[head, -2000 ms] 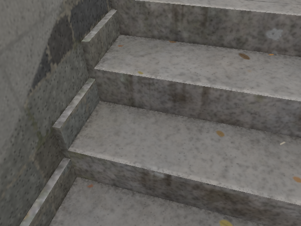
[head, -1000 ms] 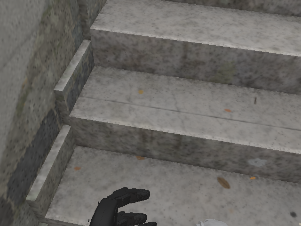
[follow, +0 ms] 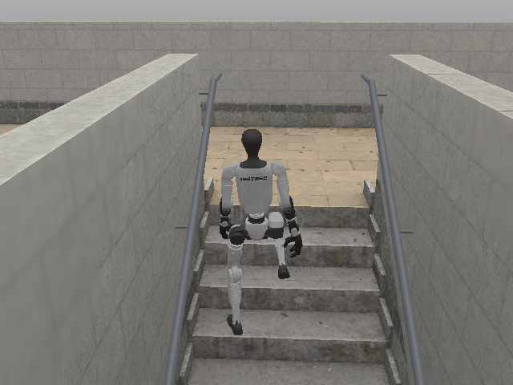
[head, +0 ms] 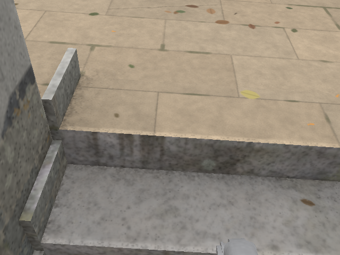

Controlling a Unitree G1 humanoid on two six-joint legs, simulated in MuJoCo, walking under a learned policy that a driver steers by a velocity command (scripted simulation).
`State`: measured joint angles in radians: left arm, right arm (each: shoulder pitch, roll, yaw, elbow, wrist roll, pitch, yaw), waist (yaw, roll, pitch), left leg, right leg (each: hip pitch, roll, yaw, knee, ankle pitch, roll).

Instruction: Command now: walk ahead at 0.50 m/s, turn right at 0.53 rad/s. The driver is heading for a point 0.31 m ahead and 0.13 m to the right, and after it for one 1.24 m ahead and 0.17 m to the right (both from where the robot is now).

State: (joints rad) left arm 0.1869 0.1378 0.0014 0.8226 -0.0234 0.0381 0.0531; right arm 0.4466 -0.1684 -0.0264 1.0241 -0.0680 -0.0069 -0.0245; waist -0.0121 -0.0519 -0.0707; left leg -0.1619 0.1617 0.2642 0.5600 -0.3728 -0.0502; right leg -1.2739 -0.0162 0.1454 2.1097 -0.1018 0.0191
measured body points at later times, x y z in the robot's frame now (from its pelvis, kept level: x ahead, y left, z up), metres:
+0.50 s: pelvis +0.29 -0.15 +0.17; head +0.26 -0.20 +0.62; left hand +0.32 +0.07 +0.04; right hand +0.49 -0.37 +0.12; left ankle +0.39 -0.01 -0.19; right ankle +0.25 -0.18 -0.56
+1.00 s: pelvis +0.59 -0.28 +0.34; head +0.59 -0.27 +0.79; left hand +0.88 -0.22 +0.30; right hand +0.41 -0.41 +0.20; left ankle +0.58 -0.18 -0.39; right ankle +0.60 -0.44 -0.09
